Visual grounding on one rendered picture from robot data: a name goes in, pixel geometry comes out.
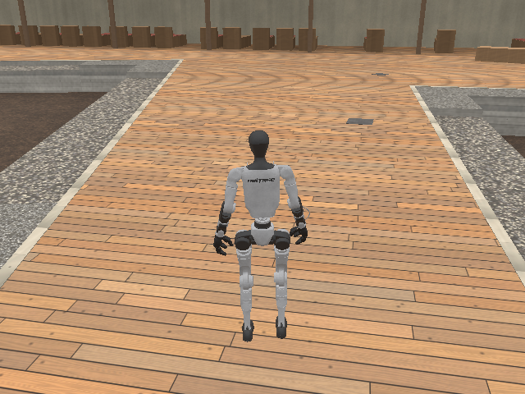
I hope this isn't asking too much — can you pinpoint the left robot upper arm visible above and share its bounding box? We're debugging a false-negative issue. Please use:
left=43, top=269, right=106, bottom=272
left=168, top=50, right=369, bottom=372
left=223, top=167, right=244, bottom=213

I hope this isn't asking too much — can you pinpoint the left robot shin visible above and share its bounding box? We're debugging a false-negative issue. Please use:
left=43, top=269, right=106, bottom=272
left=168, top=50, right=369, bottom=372
left=240, top=275, right=252, bottom=330

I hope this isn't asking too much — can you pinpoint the robot left forearm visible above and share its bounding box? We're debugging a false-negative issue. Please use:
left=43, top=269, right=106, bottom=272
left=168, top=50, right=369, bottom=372
left=215, top=201, right=231, bottom=237

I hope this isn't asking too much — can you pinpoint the robot right forearm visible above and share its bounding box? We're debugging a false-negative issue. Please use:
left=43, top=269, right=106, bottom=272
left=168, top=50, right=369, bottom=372
left=291, top=197, right=306, bottom=229

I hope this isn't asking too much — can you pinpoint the left robot hand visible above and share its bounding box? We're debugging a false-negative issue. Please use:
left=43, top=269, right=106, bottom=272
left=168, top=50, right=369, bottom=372
left=213, top=235, right=233, bottom=256

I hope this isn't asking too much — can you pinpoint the right robot hand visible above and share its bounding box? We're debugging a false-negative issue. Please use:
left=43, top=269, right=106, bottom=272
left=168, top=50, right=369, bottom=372
left=290, top=226, right=308, bottom=245

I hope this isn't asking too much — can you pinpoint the right robot upper arm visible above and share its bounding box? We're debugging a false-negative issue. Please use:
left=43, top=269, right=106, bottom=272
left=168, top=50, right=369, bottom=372
left=277, top=165, right=300, bottom=209

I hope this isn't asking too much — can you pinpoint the robot head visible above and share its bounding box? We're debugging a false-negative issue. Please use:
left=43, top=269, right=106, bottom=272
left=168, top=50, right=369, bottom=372
left=246, top=131, right=275, bottom=170

